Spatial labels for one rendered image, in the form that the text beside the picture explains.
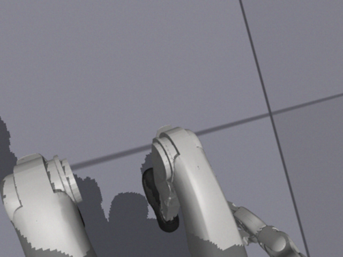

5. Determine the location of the right robot foot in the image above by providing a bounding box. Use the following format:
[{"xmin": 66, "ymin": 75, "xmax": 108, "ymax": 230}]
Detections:
[{"xmin": 142, "ymin": 168, "xmax": 179, "ymax": 232}]

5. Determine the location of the right robot arm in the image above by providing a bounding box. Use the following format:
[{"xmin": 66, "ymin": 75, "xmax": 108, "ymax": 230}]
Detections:
[{"xmin": 257, "ymin": 225, "xmax": 306, "ymax": 257}]

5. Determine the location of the right robot hand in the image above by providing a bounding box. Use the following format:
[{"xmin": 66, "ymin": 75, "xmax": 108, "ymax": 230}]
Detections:
[{"xmin": 227, "ymin": 201, "xmax": 267, "ymax": 246}]

